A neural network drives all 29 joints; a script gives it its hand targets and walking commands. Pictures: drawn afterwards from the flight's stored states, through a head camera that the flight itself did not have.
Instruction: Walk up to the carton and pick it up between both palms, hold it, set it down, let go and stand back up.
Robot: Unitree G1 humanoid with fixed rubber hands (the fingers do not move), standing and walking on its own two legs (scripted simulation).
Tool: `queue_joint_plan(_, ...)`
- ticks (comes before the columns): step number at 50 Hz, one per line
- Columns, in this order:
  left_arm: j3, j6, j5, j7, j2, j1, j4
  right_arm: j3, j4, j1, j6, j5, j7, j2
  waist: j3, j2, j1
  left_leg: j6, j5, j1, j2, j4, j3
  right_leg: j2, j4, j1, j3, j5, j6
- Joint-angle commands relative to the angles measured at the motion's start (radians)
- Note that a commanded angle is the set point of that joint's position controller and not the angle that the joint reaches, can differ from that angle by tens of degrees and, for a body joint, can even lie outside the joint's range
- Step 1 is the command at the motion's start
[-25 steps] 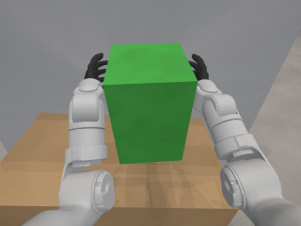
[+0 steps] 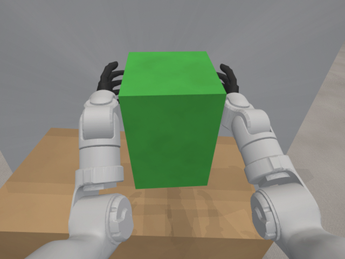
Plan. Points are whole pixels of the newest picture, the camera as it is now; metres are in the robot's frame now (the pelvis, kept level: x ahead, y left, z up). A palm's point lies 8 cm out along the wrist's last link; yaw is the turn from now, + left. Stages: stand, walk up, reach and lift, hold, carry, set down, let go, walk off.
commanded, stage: hold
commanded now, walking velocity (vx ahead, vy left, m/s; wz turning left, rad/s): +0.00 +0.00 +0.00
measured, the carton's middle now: (169, 122) +0.36 +0.01 +0.21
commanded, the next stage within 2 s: none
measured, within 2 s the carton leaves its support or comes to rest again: neither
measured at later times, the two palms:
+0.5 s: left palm (107, 95) +0.36 +0.14 +0.27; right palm (230, 97) +0.36 -0.12 +0.27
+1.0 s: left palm (108, 94) +0.37 +0.14 +0.27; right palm (229, 98) +0.36 -0.12 +0.27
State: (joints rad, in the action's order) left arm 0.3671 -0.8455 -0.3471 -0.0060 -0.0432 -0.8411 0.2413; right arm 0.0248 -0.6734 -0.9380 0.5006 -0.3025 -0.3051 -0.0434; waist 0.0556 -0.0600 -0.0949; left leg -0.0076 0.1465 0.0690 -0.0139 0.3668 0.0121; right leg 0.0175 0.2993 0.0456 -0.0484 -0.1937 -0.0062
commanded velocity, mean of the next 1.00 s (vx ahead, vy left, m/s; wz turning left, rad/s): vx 0.00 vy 0.00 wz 0.00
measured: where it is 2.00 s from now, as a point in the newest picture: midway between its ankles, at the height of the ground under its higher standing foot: outside the picture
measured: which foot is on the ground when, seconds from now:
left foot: down 0.00-1.00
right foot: down 0.00-1.00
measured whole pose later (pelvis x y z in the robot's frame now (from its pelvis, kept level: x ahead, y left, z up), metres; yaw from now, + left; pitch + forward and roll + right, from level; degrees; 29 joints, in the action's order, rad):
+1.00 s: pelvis +0.00 +0.00 +0.00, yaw +0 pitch -9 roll -1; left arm 0.37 -0.83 -0.35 -0.01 -0.04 -0.86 0.28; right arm 0.00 -0.71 -0.95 0.49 -0.31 -0.31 -0.05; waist 0.06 -0.06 -0.09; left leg -0.01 0.15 0.06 -0.02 0.37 0.02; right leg 0.02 0.29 0.05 -0.04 -0.19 -0.01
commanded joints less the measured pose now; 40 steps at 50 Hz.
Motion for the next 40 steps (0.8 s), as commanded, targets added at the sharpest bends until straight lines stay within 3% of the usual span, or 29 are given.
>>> queue_joint_plan(1,-0.481,0.076,0.192,-0.125,-0.614,-0.758,-0.08,-0.314,0.312,-0.85,-0.05,-0.128,0.099,0.662,0.377,0.109,-0.018,0.031,-0.192,-0.212,0.037,-0.022,-0.005,0.046,-0.042,-0.076,-0.004,0.193,0.075)
queue_joint_plan(3,-0.464,0.075,0.173,-0.128,-0.603,-0.754,-0.031,-0.303,0.28,-0.856,-0.042,-0.113,0.098,0.659,0.346,0.08,-0.027,0.021,-0.136,-0.199,0.035,-0.03,-0.009,0.047,-0.055,-0.068,-0.004,0.15,0.075)
queue_joint_plan(6,-0.393,0.066,0.14,-0.14,-0.588,-0.729,0.052,-0.274,0.258,-0.892,-0.046,-0.102,0.107,0.647,0.284,0.088,0.012,0.004,-0.028,-0.128,0.023,-0.063,-0.004,0.044,-0.055,-0.085,0.001,0.056,0.065)
queue_joint_plan(7,-0.407,0.071,0.147,-0.137,-0.598,-0.747,0.034,-0.259,0.239,-0.856,-0.045,-0.091,0.111,0.649,0.296,0.088,-0.005,0.008,-0.019,-0.136,0.03,-0.068,-0.003,0.041,-0.058,-0.087,-0.002,0.057,0.067)
queue_joint_plan(9,-0.403,0.076,0.151,-0.131,-0.593,-0.748,0.027,-0.275,0.266,-0.888,-0.054,-0.111,0.112,0.64,0.346,0.099,0.0,0.018,-0.102,-0.164,0.03,-0.043,-0.001,0.046,-0.042,-0.071,-0.009,0.112,0.065)
queue_joint_plan(11,-0.473,0.086,0.191,-0.126,-0.625,-0.769,-0.072,-0.302,0.315,-0.892,-0.068,-0.144,0.103,0.65,0.442,0.13,-0.016,0.041,-0.237,-0.235,0.036,0.002,-0.005,0.057,-0.04,-0.054,-0.004,0.218,0.067)
queue_joint_plan(13,-0.455,0.085,0.181,-0.124,-0.609,-0.77,-0.049,-0.295,0.285,-0.883,-0.057,-0.137,0.096,0.643,0.391,0.112,-0.028,0.033,-0.243,-0.234,0.041,0.001,-0.011,0.054,-0.049,-0.063,0.002,0.209,0.069)
queue_joint_plan(14,-0.407,0.073,0.145,-0.131,-0.585,-0.736,0.041,-0.281,0.243,-0.877,-0.04,-0.117,0.097,0.634,0.285,0.079,-0.016,0.019,-0.15,-0.189,0.036,-0.025,-0.006,0.051,-0.066,-0.073,-0.001,0.143,0.074)
queue_joint_plan(15,-0.385,0.075,0.133,-0.139,-0.568,-0.731,0.047,-0.282,0.232,-0.848,-0.041,-0.097,0.101,0.636,0.261,0.05,-0.009,0.008,-0.096,-0.163,0.032,-0.045,-0.005,0.049,-0.065,-0.07,-0.004,0.106,0.071)
queue_joint_plan(16,-0.361,0.069,0.121,-0.146,-0.563,-0.708,0.062,-0.29,0.245,-0.863,-0.041,-0.103,0.1,0.641,0.259,0.056,0.018,0.002,-0.081,-0.147,0.031,-0.055,0.005,0.048,-0.058,-0.05,-0.002,0.105,0.074)
queue_joint_plan(17,-0.372,0.067,0.127,-0.15,-0.573,-0.697,0.053,-0.288,0.259,-0.858,-0.044,-0.1,0.101,0.645,0.275,0.068,0.003,0.008,-0.069,-0.15,0.032,-0.054,0.005,0.043,-0.057,-0.046,-0.001,0.106,0.07)
queue_joint_plan(18,-0.38,0.063,0.13,-0.151,-0.577,-0.706,0.051,-0.28,0.255,-0.868,-0.047,-0.105,0.1,0.626,0.282,0.074,0.005,0.012,-0.078,-0.137,0.03,-0.056,0.001,0.047,-0.054,-0.047,-0.006,0.101,0.068)
queue_joint_plan(19,-0.421,0.078,0.168,-0.141,-0.586,-0.745,-0.039,-0.309,0.324,-0.889,-0.061,-0.138,0.101,0.653,0.387,0.075,0.006,0.02,-0.18,-0.182,0.032,-0.027,-0.005,0.046,-0.041,-0.023,0.002,0.194,0.069)
queue_joint_plan(20,-0.45,0.082,0.18,-0.132,-0.603,-0.754,-0.073,-0.312,0.321,-0.883,-0.06,-0.146,0.1,0.648,0.423,0.105,-0.01,0.034,-0.235,-0.218,0.03,-0.007,-0.01,0.053,-0.04,-0.028,-0.003,0.232,0.069)
queue_joint_plan(21,-0.473,0.085,0.196,-0.126,-0.613,-0.745,-0.069,-0.331,0.355,-0.881,-0.067,-0.155,0.094,0.659,0.428,0.089,-0.016,0.039,-0.281,-0.235,0.03,0.009,-0.013,0.056,-0.043,-0.034,-0.004,0.266,0.075)
queue_joint_plan(22,-0.479,0.084,0.193,-0.125,-0.616,-0.761,-0.083,-0.315,0.328,-0.881,-0.062,-0.151,0.092,0.644,0.399,0.129,-0.02,0.049,-0.282,-0.239,0.034,0.016,-0.009,0.061,-0.044,-0.048,-0.003,0.238,0.068)
queue_joint_plan(24,-0.468,0.079,0.172,-0.129,-0.613,-0.747,-0.039,-0.285,0.301,-0.878,-0.055,-0.131,0.091,0.628,0.334,0.125,-0.033,0.034,-0.184,-0.206,0.032,-0.01,-0.017,0.056,-0.057,-0.077,-0.004,0.152,0.063)
queue_joint_plan(27,-0.404,0.062,0.139,-0.136,-0.589,-0.736,0.068,-0.254,0.229,-0.865,-0.037,-0.102,0.105,0.618,0.219,0.095,-0.014,0.014,-0.006,-0.11,0.026,-0.064,-0.009,0.043,-0.071,-0.092,0.002,0.019,0.059)
queue_joint_plan(28,-0.386,0.071,0.131,-0.139,-0.589,-0.755,0.05,-0.258,0.236,-0.871,-0.036,-0.095,0.111,0.645,0.226,0.1,0.008,0.002,0.032,-0.098,0.027,-0.08,-0.003,0.042,-0.063,-0.091,-0.004,-0.001,0.06)
queue_joint_plan(29,-0.372,0.07,0.126,-0.14,-0.583,-0.732,0.061,-0.26,0.233,-0.855,-0.039,-0.092,0.114,0.649,0.246,0.088,0.0,-0.003,0.009,-0.099,0.02,-0.082,-0.006,0.048,-0.05,-0.073,-0.007,0.039,0.06)
queue_joint_plan(30,-0.408,0.075,0.155,-0.142,-0.586,-0.76,-0.002,-0.278,0.278,-0.894,-0.051,-0.113,0.112,0.661,0.331,0.094,0.007,0.007,-0.057,-0.131,0.031,-0.056,-0.002,0.044,-0.046,-0.064,0.001,0.089,0.061)
queue_joint_plan(31,-0.428,0.082,0.164,-0.137,-0.592,-0.791,-0.022,-0.273,0.285,-0.901,-0.053,-0.117,0.11,0.656,0.365,0.111,-0.015,0.018,-0.097,-0.168,0.042,-0.04,-0.002,0.042,-0.054,-0.068,0.002,0.115,0.065)
queue_joint_plan(32,-0.423,0.083,0.164,-0.131,-0.595,-0.778,-0.011,-0.287,0.288,-0.904,-0.055,-0.121,0.106,0.658,0.378,0.115,-0.013,0.019,-0.141,-0.188,0.035,-0.026,-0.009,0.045,-0.048,-0.058,-0.001,0.152,0.069)
queue_joint_plan(33,-0.43,0.089,0.169,-0.127,-0.584,-0.788,-0.026,-0.295,0.291,-0.902,-0.054,-0.132,0.102,0.667,0.398,0.09,-0.011,0.018,-0.166,-0.195,0.037,-0.017,-0.008,0.051,-0.043,-0.047,0.006,0.17,0.069)
queue_joint_plan(34,-0.417,0.081,0.161,-0.13,-0.59,-0.767,0.033,-0.268,0.246,-0.89,-0.044,-0.114,0.098,0.653,0.327,0.096,-0.029,0.016,-0.123,-0.189,0.041,-0.028,0.001,0.044,-0.058,-0.083,0.003,0.134,0.074)
queue_joint_plan(37,-0.419,0.087,0.165,-0.13,-0.589,-0.752,-0.001,-0.287,0.29,-0.887,-0.052,-0.111,0.098,0.656,0.363,0.079,-0.01,0.013,-0.132,-0.193,0.042,-0.028,-0.006,0.046,-0.059,-0.079,0.005,0.139,0.074)
queue_joint_plan(38,-0.42,0.087,0.162,-0.131,-0.6,-0.776,-0.019,-0.293,0.294,-0.902,-0.051,-0.119,0.1,0.662,0.372,0.112,0.003,0.017,-0.13,-0.194,0.039,-0.031,-0.002,0.045,-0.055,-0.081,0.002,0.136,0.074)
queue_joint_plan(40,-0.445,0.086,0.176,-0.125,-0.601,-0.774,-0.03,-0.284,0.291,-0.884,-0.055,-0.13,0.101,0.643,0.38,0.131,-0.016,0.03,-0.164,-0.197,0.037,-0.015,-0.005,0.051,-0.052,-0.086,-0.003,0.15,0.07)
